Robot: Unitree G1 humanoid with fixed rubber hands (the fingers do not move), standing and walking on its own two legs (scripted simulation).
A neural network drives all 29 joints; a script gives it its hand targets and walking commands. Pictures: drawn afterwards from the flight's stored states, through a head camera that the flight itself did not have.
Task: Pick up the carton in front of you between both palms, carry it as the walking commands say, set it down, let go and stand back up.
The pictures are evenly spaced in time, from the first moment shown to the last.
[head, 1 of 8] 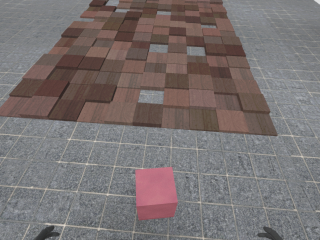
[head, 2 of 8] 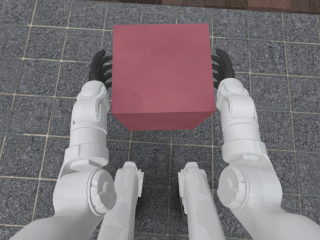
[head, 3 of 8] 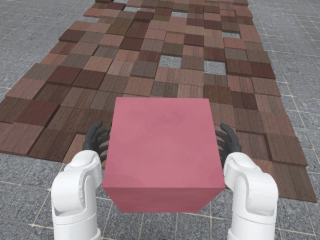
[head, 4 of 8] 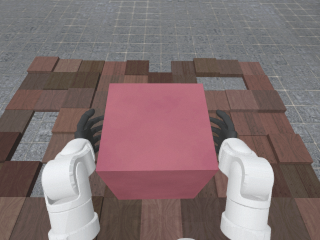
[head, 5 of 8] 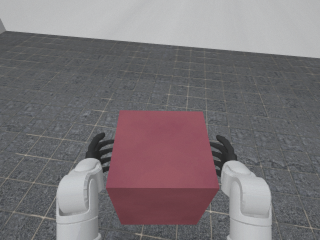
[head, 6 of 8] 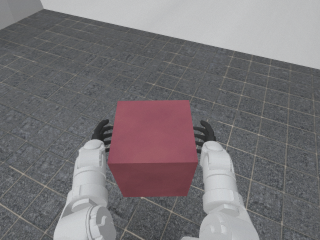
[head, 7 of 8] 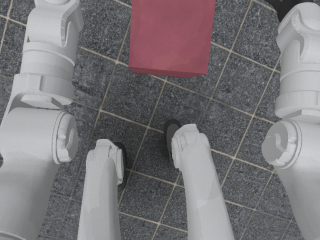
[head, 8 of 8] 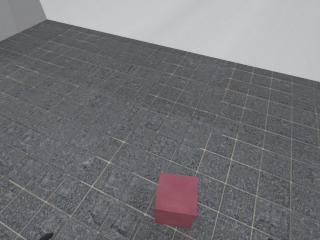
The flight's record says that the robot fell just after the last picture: no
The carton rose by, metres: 0.78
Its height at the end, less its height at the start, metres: +0.00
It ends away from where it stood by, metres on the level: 6.38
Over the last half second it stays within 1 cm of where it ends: yes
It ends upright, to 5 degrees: yes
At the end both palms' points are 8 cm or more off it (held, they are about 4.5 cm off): yes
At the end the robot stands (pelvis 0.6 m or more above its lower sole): yes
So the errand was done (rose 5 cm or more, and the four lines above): yes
